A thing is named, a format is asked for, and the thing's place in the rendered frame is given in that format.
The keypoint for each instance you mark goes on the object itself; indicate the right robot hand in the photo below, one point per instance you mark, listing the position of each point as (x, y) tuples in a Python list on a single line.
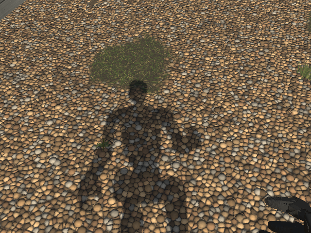
[(295, 207)]

